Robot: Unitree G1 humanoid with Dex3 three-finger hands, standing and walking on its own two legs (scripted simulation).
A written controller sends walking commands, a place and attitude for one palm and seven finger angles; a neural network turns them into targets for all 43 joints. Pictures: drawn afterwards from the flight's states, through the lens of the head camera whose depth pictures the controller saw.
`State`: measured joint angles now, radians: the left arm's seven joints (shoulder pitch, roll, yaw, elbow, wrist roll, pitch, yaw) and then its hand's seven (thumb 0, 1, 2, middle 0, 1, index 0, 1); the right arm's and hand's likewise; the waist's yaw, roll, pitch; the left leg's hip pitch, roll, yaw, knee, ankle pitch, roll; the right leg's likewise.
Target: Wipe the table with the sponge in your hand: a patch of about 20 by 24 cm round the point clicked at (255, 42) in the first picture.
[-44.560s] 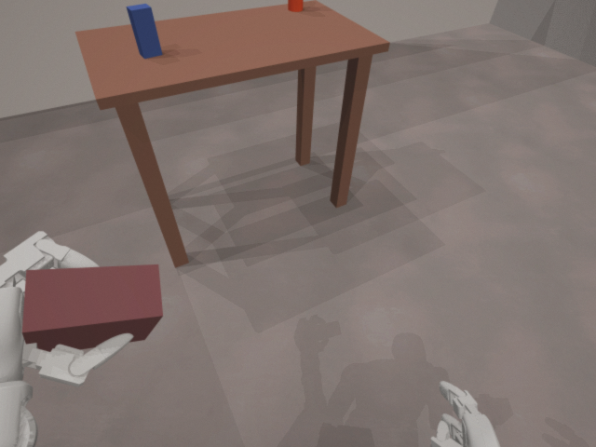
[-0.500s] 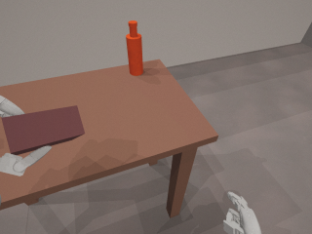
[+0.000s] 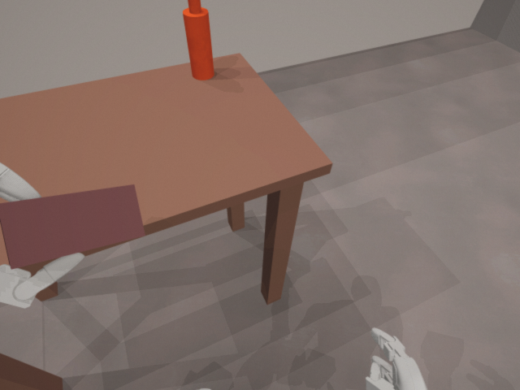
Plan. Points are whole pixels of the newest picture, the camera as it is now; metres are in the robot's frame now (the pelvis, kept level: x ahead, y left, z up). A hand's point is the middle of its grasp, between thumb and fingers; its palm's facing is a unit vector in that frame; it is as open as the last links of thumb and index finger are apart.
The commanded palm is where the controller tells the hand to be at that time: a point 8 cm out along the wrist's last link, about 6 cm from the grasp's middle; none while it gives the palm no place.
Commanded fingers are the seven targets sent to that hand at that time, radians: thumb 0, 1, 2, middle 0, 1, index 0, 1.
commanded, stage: step back with the hand held close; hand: left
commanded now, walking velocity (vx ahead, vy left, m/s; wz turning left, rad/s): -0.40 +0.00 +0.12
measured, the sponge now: (88, 221) +0.25 +0.21 +0.20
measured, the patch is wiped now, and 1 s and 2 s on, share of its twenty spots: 0.95 0.95 0.95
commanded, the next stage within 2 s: stop stepping back and stand still in 0.04 s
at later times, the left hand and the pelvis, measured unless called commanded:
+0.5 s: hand out of the picture +0.02 +0.22 +0.23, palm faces +0.61 -0.71 -0.34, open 9.5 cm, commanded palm -0.04 +0.25 +0.24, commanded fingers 0.00 0.10 1.30 -1.20 -1.60 -1.20 -1.60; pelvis -0.16 -0.05 -0.01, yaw +7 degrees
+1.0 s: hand out of the picture -0.03 +0.19 +0.22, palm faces +0.54 -0.75 -0.39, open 9.5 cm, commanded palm -0.09 +0.22 +0.24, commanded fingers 0.00 0.10 1.30 -1.20 -1.60 -1.20 -1.60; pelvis -0.23 -0.07 -0.01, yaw +5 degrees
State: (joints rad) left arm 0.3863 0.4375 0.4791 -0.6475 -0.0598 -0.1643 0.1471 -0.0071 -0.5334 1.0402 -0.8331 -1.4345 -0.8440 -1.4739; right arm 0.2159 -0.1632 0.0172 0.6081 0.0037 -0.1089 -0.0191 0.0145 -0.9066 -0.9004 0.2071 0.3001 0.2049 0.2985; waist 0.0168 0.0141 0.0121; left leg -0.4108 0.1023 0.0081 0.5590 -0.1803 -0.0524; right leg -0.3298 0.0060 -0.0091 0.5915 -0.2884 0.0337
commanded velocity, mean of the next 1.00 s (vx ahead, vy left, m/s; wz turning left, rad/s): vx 0.18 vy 0.05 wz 0.01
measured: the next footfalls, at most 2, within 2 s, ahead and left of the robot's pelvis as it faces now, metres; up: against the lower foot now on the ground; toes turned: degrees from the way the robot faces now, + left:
right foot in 0.02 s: +0.04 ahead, -0.13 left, +0.00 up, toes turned -1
left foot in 0.28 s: -0.11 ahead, +0.13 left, +0.00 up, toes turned +5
